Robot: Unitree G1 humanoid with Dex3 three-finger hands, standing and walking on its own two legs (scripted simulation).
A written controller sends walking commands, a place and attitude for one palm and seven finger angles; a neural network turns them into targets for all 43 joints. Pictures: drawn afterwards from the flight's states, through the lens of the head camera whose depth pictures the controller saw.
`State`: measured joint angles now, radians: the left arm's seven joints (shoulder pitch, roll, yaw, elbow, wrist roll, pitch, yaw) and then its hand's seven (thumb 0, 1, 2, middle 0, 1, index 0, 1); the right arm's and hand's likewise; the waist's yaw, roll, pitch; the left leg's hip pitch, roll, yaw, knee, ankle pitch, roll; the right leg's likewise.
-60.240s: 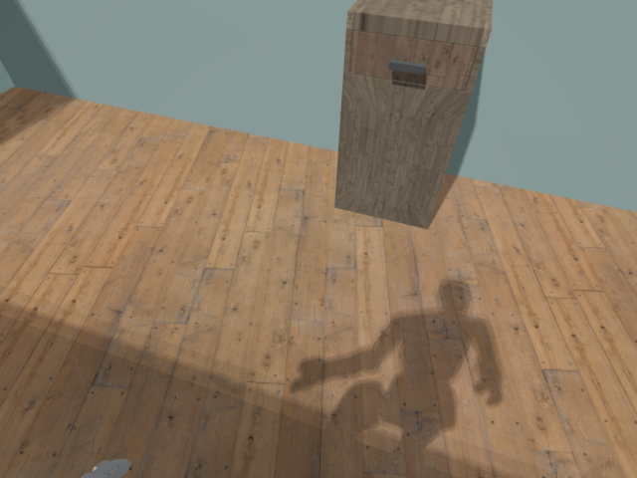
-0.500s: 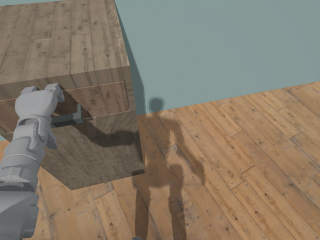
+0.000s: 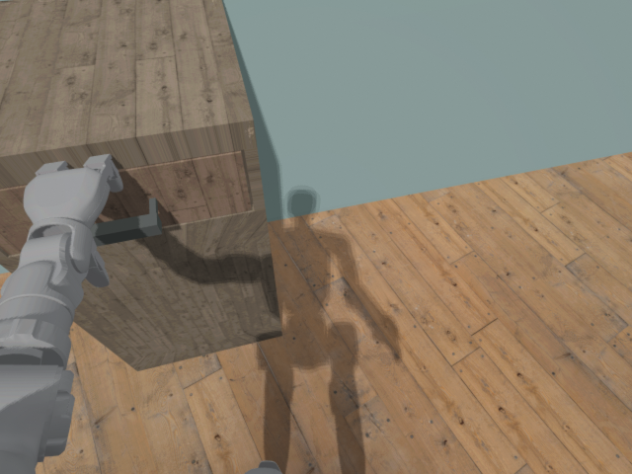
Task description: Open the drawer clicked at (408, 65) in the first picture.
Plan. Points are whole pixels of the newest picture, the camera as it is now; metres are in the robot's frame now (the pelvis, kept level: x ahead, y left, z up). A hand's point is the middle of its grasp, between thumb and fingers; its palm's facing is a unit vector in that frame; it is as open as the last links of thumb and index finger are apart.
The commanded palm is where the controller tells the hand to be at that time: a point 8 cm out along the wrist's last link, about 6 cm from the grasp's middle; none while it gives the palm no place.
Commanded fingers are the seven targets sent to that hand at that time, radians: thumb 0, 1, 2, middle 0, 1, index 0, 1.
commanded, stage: re-aim the fingers above the handle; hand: left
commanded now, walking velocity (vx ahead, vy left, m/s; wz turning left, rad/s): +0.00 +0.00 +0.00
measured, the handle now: (120, 220) +0.48 +0.30 -0.01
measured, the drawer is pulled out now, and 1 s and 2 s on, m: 0.00 0.00 0.00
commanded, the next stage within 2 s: lower the fingers behind the handle in 0.86 s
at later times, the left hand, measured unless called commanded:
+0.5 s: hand (89, 222) +0.43 +0.31 +0.05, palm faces -0.03 -0.02 -1.00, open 13.6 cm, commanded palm +0.43 +0.33 +0.11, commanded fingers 0.00 -0.50 0.30 -0.30 -1.20 -0.30 -1.20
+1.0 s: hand (89, 221) +0.44 +0.31 +0.05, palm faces -0.04 -0.01 -1.00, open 13.5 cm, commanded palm +0.43 +0.33 +0.10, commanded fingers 0.00 -0.50 0.30 -0.30 -1.20 -0.30 -1.20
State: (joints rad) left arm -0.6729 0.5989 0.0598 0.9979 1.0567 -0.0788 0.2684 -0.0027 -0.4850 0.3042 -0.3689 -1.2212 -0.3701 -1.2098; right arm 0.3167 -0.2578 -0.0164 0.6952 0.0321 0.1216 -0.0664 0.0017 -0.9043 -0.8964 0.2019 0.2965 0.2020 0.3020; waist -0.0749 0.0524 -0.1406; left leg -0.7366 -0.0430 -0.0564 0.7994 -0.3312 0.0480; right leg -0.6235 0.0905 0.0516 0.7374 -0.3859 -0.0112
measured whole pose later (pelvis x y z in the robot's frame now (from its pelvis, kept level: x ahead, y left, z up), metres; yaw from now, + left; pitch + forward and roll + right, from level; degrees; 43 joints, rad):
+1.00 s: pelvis -0.01 -0.01 +0.00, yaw +0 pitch +17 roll -3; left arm -0.72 0.64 0.07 1.05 1.06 -0.12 0.28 0.00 -0.49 0.30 -0.41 -1.22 -0.37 -1.22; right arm 0.31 -0.27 0.00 0.70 0.04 0.14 -0.09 0.00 -0.90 -0.90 0.20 0.30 0.20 0.30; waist -0.08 0.05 -0.14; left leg -0.78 -0.03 -0.07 0.82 -0.33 0.03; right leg -0.67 0.10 0.04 0.76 -0.38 -0.02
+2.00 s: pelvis -0.04 -0.01 -0.03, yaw +0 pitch +19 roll -3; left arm -0.89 0.68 0.01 1.20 1.07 -0.07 0.34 0.00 -0.49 0.30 -0.34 -1.25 -0.30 -1.33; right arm 0.34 -0.28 0.04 0.65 0.04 0.12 -0.08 0.00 -0.90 -0.90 0.20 0.30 0.20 0.30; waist -0.12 0.04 -0.17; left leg -0.97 -0.03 -0.07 0.95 -0.32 0.04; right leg -0.87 0.11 0.02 0.92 -0.39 -0.01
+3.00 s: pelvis -0.06 -0.01 -0.03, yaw +0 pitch +20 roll -3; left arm -0.93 0.73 0.01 1.15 1.05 -0.05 0.24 0.00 -0.49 0.30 -0.34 -1.22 -0.28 -1.31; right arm 0.36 -0.28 0.06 0.64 0.04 0.09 -0.11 0.00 -0.90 -0.90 0.20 0.30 0.20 0.30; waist -0.15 0.05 -0.13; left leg -1.01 -0.02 -0.06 0.97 -0.31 0.04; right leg -0.91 0.10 0.01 0.94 -0.38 -0.01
